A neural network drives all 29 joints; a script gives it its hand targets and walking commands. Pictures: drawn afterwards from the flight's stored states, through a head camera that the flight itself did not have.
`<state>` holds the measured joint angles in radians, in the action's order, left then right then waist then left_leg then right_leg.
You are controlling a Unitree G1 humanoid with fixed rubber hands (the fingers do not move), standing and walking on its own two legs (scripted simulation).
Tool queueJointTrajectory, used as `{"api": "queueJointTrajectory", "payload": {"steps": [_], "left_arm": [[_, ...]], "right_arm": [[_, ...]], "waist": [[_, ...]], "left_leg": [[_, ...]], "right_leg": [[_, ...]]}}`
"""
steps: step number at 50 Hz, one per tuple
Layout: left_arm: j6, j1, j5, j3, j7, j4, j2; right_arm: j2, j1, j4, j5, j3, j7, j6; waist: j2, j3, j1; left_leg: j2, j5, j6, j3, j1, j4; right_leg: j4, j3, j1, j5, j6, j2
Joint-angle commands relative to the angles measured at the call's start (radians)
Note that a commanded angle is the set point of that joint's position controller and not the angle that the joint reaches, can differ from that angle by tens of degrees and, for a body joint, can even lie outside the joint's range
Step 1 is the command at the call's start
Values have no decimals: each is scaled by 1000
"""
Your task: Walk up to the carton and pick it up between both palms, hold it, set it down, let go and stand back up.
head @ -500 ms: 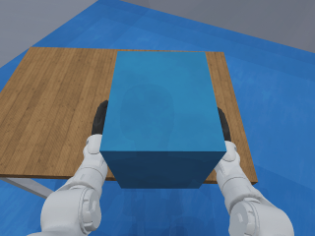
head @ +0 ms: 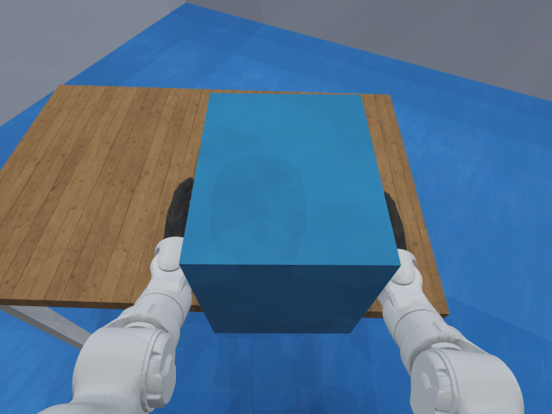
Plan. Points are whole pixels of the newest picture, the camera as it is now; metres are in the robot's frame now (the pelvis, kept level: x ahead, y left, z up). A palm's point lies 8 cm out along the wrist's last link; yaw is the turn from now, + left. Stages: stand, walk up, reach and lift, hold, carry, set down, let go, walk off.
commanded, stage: reach and lift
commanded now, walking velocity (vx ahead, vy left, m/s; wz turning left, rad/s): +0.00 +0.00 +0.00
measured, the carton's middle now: (283, 219) +0.42 +0.03 +0.00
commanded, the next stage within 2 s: none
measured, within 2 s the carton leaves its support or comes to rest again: leaves its support in 0.12 s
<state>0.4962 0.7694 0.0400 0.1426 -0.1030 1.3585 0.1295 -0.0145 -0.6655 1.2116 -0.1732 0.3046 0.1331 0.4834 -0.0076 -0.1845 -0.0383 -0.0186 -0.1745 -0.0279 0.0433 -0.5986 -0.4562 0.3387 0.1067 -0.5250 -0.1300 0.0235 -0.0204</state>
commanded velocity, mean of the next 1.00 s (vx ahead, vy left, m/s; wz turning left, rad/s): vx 0.00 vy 0.00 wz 0.00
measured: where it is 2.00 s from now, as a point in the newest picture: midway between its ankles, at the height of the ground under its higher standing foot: outside the picture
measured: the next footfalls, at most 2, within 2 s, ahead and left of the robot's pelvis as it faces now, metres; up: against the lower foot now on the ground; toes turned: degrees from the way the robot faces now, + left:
none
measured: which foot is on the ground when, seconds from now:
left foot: down 0.00-1.00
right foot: down 0.00-1.00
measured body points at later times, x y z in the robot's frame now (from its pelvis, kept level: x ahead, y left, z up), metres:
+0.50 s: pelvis +0.00 -0.01 +0.01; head +0.00 -0.01 +0.46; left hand +0.42 +0.17 +0.11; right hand +0.40 -0.16 +0.09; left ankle +0.01 +0.09 -0.74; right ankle +0.00 -0.11 -0.74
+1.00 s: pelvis -0.01 -0.01 +0.01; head -0.03 +0.01 +0.46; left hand +0.40 +0.15 +0.16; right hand +0.37 -0.17 +0.13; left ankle +0.01 +0.09 -0.74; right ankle +0.00 -0.11 -0.74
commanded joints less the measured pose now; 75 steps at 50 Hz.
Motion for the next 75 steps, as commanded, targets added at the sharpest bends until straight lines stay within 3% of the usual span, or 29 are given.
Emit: {"api": "queueJointTrajectory", "payload": {"steps": [1,8,9,10,11,12,14,17,20,21,24,27,29,32,34,36,37,38,40,43,49,54,58,61,66,67,70,74,75], "left_arm": [[40,707,-85,-297,147,-315,-747],[13,777,-6,-356,150,-401,-765],[-1,786,-1,-370,151,-411,-777],[-15,778,2,-368,154,-410,-784],[-28,801,12,-370,156,-427,-785],[-39,795,14,-362,158,-438,-768],[-68,818,15,-358,169,-433,-759],[-120,784,29,-344,188,-435,-748],[-181,765,32,-356,201,-496,-747],[-203,731,32,-364,205,-520,-762],[-272,735,31,-370,213,-622,-753],[-377,690,-18,-332,227,-658,-739],[-447,697,-43,-296,242,-674,-724],[-529,700,-37,-325,235,-817,-764],[-572,714,-22,-369,224,-901,-809],[-617,740,-19,-396,214,-926,-832],[-640,741,-34,-376,213,-919,-814],[-659,735,-45,-371,212,-925,-803],[-692,732,-33,-385,211,-962,-805],[-718,723,-26,-425,199,-1028,-838],[-816,603,-71,-349,213,-991,-784],[-881,500,-85,-336,217,-1053,-757],[-927,486,-79,-365,221,-1169,-733],[-943,522,-54,-415,211,-1258,-742],[-986,564,-61,-420,211,-1232,-727],[-989,586,-56,-436,210,-1259,-734],[-991,596,-23,-487,198,-1316,-767],[-1011,575,-45,-435,198,-1232,-739],[-1011,579,-39,-441,200,-1242,-739]], "right_arm": [[649,-696,-209,-88,-396,-155,64],[731,-749,-385,-8,-506,-152,-23],[715,-784,-422,5,-515,-151,-33],[723,-798,-458,24,-545,-150,-47],[712,-815,-467,39,-546,-150,-63],[742,-821,-490,63,-573,-149,-83],[741,-832,-489,85,-585,-146,-124],[752,-854,-561,143,-637,-134,-177],[731,-814,-571,198,-665,-118,-231],[715,-823,-617,216,-690,-113,-244],[707,-806,-671,260,-701,-95,-306],[665,-788,-682,282,-667,-82,-376],[625,-802,-670,273,-602,-74,-413],[627,-832,-748,301,-595,-72,-442],[636,-873,-824,339,-625,-77,-453],[619,-924,-878,340,-624,-81,-467],[616,-907,-848,329,-609,-84,-483],[612,-898,-840,318,-582,-86,-495],[619,-913,-869,326,-585,-90,-507],[606,-925,-904,332,-587,-94,-506],[579,-897,-920,334,-590,-92,-560],[574,-902,-1034,394,-678,-78,-587],[577,-861,-1117,436,-717,-67,-622],[587,-858,-1162,452,-735,-64,-642],[545,-850,-1085,402,-641,-80,-678],[548,-847,-1059,398,-628,-86,-681],[545,-867,-1131,414,-630,-92,-669],[528,-909,-1120,388,-612,-92,-677],[537,-900,-1092,390,-606,-94,-682]], "waist": [[108,-799,26],[60,-833,17],[73,-829,28],[63,-812,10],[71,-802,16],[49,-787,-4],[25,-730,13],[-25,-679,2],[-28,-630,29],[-26,-648,24],[-14,-590,49],[3,-443,49],[-3,-381,72],[16,-414,78],[67,-463,79],[86,-487,92],[97,-452,83],[89,-418,95],[74,-448,89],[116,-494,108],[58,-377,84],[-22,-392,67],[-19,-396,77],[5,-424,89],[44,-284,117],[56,-301,120],[104,-428,153],[59,-400,130],[55,-394,138]], "left_leg": [[-10,591,136,-47,516,-60],[7,483,104,-67,409,-50],[7,480,109,-70,420,-46],[10,487,103,-68,420,-47],[12,454,100,-70,408,-36],[16,438,83,-64,376,-36],[22,367,72,-69,353,0],[26,354,45,-73,330,19],[27,379,47,-73,373,35],[28,417,49,-75,410,29],[32,475,66,-86,466,33],[35,440,66,-77,502,60],[26,380,68,-72,522,85],[29,416,90,-68,607,79],[40,448,98,-66,633,63],[37,427,109,-70,650,68],[38,379,103,-67,647,82],[38,330,96,-67,644,86],[37,295,79,-65,642,97],[30,352,98,-73,705,75],[43,248,65,-61,636,115],[49,323,46,-60,649,105],[57,356,45,-63,647,99],[52,338,48,-70,673,99],[39,195,56,-66,663,132],[34,192,53,-70,670,137],[29,286,78,-84,752,88],[33,197,57,-76,716,117],[31,204,53,-80,703,122]], "right_leg": [[40,-30,245,345,-6,-40],[73,-72,379,372,-24,-25],[79,-70,369,368,-22,-25],[75,-72,382,372,-28,-23],[75,-79,381,342,-27,-19],[75,-92,418,350,-32,-16],[77,-103,450,330,-34,-2],[80,-118,523,384,-50,9],[63,-122,554,420,-52,14],[61,-118,562,446,-55,5],[42,-120,596,476,-52,-2],[5,-121,573,401,-51,3],[-24,-117,579,318,-46,4],[-44,-97,561,294,-39,-12],[-44,-97,561,312,-33,-16],[-53,-83,538,277,-32,-20],[-68,-83,512,219,-28,-13],[-75,-81,494,171,-26,-14],[-72,-86,492,169,-30,-5],[-67,-67,462,190,-21,-21],[-82,-68,514,135,-36,-13],[-55,-70,601,309,-63,-23],[-48,-73,629,376,-75,-22],[-51,-69,592,342,-67,-28],[-90,-57,467,110,-42,-23],[-92,-55,458,100,-36,-23],[-74,-50,454,175,-34,-27],[-95,-47,442,121,-37,-25],[-88,-50,455,135,-36,-21]]}}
